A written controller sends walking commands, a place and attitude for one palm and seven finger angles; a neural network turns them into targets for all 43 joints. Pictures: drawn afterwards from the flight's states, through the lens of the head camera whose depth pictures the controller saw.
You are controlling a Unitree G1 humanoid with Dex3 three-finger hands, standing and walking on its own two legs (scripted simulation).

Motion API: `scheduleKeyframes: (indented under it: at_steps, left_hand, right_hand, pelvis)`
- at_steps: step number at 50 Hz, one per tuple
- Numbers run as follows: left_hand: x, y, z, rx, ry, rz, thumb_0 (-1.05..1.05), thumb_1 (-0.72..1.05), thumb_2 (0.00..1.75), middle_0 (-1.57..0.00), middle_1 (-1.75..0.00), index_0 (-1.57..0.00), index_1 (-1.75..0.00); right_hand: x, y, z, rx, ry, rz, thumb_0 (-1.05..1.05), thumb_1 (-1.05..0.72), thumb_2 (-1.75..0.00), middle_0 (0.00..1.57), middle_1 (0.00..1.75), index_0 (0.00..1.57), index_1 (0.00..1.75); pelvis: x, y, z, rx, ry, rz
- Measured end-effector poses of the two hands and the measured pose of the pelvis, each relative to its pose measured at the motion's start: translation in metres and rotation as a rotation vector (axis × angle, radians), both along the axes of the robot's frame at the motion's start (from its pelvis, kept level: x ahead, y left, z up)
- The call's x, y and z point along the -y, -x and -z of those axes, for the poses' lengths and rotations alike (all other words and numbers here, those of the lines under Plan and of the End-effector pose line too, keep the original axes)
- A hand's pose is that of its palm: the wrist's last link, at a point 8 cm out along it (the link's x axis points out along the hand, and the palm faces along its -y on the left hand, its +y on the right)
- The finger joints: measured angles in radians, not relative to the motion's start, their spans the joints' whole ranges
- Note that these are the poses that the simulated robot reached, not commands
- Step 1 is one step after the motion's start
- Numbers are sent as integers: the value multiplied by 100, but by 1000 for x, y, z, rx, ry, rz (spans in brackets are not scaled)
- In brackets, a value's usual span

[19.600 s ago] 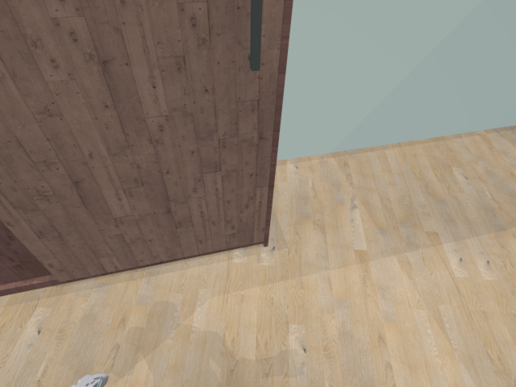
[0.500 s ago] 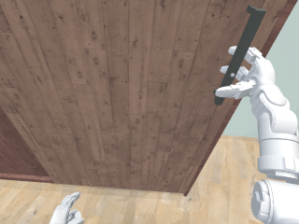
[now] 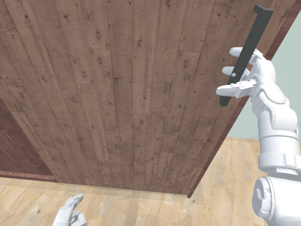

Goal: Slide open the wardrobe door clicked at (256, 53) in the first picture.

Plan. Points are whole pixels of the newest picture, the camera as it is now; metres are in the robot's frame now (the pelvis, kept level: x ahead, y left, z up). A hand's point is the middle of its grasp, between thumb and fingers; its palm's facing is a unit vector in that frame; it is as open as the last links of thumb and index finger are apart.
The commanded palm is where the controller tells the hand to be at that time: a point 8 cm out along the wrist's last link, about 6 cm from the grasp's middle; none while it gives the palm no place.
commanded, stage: slide the fingers in behind the handle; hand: right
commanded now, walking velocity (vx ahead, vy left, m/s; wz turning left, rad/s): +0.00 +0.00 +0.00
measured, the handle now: (238, 62) +0.48 -0.18 +0.25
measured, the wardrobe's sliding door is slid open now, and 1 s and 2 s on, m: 0.00 0.00 0.00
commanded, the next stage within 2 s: grip the handle and tug to test in 0.06 s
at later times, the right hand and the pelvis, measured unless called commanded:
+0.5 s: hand (238, 76) +0.42 -0.17 +0.24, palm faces +0.05 +1.00 +0.00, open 11.2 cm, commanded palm +0.39 -0.22 +0.25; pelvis +0.01 +0.00 +0.00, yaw +0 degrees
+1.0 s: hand (233, 74) +0.43 -0.16 +0.24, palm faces +0.03 +1.00 +0.00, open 5.4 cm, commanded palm +0.39 -0.21 +0.25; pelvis +0.01 +0.00 +0.00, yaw +0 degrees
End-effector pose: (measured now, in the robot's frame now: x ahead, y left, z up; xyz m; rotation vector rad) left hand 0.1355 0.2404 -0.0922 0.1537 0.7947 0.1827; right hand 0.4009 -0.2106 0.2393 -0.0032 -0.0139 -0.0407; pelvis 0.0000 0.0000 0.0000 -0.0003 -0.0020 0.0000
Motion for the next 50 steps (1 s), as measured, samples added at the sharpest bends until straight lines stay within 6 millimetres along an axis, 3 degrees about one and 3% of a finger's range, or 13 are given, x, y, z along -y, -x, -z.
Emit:
scheduleKeyframes:
  at_steps: [9,16,28,43,50]
  left_hand:
    - [-5,9,2,-26,-11,-19,2,90,90,-20,-30,-20,-30]
    - [-3,4,1,-14,-4,-20,2,90,90,-20,-30,-20,-30]
    - [5,-13,-5,25,0,10,2,90,90,-20,-30,-20,-30]
    - [12,-18,-2,18,8,29,1,90,90,-20,-30,-20,-30]
    - [9,-10,0,-3,13,15,1,90,90,-20,-30,-20,-30]
  right_hand:
    - [4,-4,2,17,0,-4,-1,50,-30,32,122,31,121]
    - [2,-2,-2,36,-7,-16,-1,42,-34,32,122,31,122]
    - [13,6,0,28,3,5,0,-4,-54,36,128,35,128]
    - [-1,0,-3,17,-3,-10,1,-70,-82,42,137,40,137]
    - [-2,-2,-2,17,-4,-12,1,-74,-84,43,139,41,139]
  pelvis:
    - [1,-3,0,-6,-1,-4]
    - [3,-6,0,-4,-1,-7]
    - [3,-6,0,0,-2,-3]
    - [5,-6,0,-4,-1,5]
    - [3,-7,0,-6,0,-2]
